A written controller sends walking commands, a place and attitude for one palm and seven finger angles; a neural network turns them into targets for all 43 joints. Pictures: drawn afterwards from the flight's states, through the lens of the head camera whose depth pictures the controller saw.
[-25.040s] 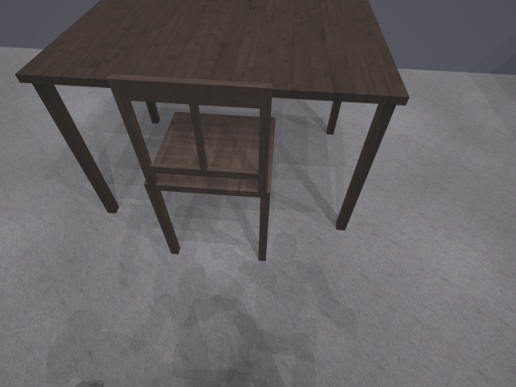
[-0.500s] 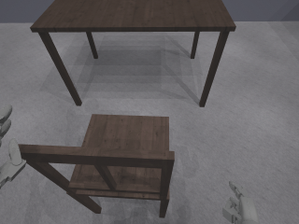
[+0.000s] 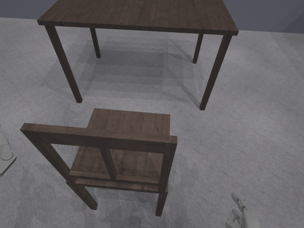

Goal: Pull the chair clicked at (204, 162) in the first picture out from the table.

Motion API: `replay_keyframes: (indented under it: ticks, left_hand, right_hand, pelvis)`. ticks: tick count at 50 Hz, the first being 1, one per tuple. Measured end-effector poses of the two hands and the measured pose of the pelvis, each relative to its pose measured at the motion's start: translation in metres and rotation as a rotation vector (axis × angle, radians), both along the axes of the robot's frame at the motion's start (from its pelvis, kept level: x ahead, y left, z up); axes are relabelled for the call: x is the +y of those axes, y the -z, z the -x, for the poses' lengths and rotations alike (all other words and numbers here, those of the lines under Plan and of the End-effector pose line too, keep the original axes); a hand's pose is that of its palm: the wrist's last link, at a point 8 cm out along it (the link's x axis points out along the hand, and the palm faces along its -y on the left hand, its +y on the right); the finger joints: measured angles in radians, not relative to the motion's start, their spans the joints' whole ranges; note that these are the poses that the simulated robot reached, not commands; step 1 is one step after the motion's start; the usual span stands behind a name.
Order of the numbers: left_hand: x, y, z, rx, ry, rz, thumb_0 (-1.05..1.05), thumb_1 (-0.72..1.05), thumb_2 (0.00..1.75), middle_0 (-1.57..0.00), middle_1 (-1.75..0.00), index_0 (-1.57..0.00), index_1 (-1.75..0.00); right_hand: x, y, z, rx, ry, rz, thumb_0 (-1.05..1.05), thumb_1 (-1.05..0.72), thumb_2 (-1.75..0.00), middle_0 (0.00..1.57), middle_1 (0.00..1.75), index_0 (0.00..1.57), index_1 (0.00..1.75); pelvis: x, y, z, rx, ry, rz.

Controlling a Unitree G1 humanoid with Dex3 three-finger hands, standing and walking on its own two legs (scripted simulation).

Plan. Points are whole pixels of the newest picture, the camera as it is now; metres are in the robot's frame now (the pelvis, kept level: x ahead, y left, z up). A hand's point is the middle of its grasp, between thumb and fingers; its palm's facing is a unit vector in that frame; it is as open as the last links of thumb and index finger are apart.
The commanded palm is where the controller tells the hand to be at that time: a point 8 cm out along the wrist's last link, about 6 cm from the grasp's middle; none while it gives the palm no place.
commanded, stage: step back with the hand held close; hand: left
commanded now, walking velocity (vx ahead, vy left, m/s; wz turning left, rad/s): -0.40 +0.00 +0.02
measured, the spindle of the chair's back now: (109, 163) +0.32 +0.16 -0.09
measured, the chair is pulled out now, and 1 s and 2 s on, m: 0.67 0.67 0.67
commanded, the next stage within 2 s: stop stepping back and stand still in 0.96 s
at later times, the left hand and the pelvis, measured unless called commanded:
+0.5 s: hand (14, 162) +0.19 +0.26 +0.18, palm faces +0.47 -0.74 -0.49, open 7.4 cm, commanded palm +0.13 +0.29 +0.19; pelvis -0.01 -0.01 -0.01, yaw +1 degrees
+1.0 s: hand (7, 200) +0.13 +0.23 +0.18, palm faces +0.36 -0.77 -0.52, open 7.4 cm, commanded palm +0.06 +0.27 +0.19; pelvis -0.09 -0.02 +0.00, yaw -2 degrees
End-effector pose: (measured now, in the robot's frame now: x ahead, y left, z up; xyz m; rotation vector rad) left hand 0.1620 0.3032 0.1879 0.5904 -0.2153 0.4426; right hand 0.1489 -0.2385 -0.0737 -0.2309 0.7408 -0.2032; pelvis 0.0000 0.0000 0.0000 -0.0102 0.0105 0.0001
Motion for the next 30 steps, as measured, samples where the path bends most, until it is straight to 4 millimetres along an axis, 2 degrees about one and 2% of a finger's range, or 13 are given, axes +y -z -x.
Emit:
replay_keyframes:
  ticks: [12, 19, 25, 28, 30]
  left_hand:
    - [-0.003, 0.002, 0.000, -0.010, 0.039, -0.006, 0.01, 0.89, 0.89, -0.21, -0.30, -0.21, -0.30]
    - [0.002, -0.005, 0.004, -0.028, 0.045, -0.077, 0.01, 0.89, 0.89, -0.22, -0.30, -0.22, -0.30]
    - [-0.013, -0.005, 0.014, -0.079, 0.039, -0.050, 0.01, 0.89, 0.89, -0.21, -0.30, -0.21, -0.30]
    - [-0.020, -0.003, 0.018, -0.088, 0.054, -0.010, 0.01, 0.89, 0.89, -0.21, -0.30, -0.22, -0.30]
    - [-0.017, -0.001, 0.021, -0.074, 0.058, 0.003, 0.01, 0.89, 0.89, -0.21, -0.30, -0.22, -0.30]
  right_hand:
    - [-0.003, 0.008, 0.008, 0.045, 0.002, 0.017, 0.01, -0.90, -0.90, 0.20, 0.30, 0.20, 0.30]
    - [0.003, 0.006, 0.000, -0.004, 0.009, 0.005, 0.01, -0.90, -0.90, 0.20, 0.30, 0.20, 0.30]
    - [0.004, 0.015, -0.007, -0.027, -0.035, -0.027, 0.01, -0.90, -0.90, 0.20, 0.30, 0.20, 0.30]
    - [0.001, 0.016, -0.003, 0.002, -0.046, -0.019, 0.01, -0.90, -0.90, 0.20, 0.30, 0.20, 0.30]
    - [-0.001, 0.013, 0.003, 0.031, -0.044, -0.005, 0.01, -0.90, -0.90, 0.20, 0.30, 0.20, 0.30]
  pelvis:
    - [0.004, 0.004, 0.006, 0.023, 0.001, 0.007]
    - [0.002, 0.008, 0.007, 0.015, -0.009, 0.000]
    - [-0.010, 0.014, 0.012, 0.003, -0.011, 0.007]
    - [-0.010, 0.012, 0.017, 0.012, -0.023, 0.004]
    - [-0.007, 0.009, 0.022, 0.017, -0.030, -0.004]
